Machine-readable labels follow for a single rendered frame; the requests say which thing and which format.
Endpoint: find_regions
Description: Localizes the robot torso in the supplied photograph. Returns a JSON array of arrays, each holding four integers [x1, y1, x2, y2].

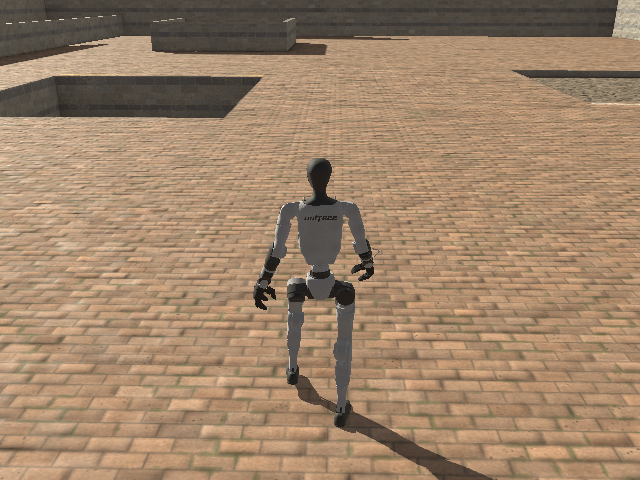
[[296, 196, 343, 300]]

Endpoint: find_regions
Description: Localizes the robot right hand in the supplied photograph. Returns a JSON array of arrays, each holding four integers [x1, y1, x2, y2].
[[351, 263, 374, 281]]

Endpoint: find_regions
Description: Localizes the right robot upper arm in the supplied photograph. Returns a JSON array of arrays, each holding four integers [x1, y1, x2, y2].
[[340, 201, 369, 254]]

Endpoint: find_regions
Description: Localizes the robot left foot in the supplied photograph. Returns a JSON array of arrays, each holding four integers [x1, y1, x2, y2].
[[286, 363, 299, 385]]

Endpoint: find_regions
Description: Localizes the left robot upper arm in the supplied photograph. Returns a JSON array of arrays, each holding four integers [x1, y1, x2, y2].
[[271, 202, 299, 259]]

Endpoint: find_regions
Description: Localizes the robot right forearm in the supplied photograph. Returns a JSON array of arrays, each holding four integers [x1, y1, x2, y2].
[[358, 238, 374, 268]]

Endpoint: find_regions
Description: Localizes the robot left hand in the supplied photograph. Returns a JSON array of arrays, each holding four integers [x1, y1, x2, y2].
[[253, 283, 276, 310]]

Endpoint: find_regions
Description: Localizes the robot left forearm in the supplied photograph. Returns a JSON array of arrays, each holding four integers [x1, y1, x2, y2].
[[257, 242, 280, 289]]

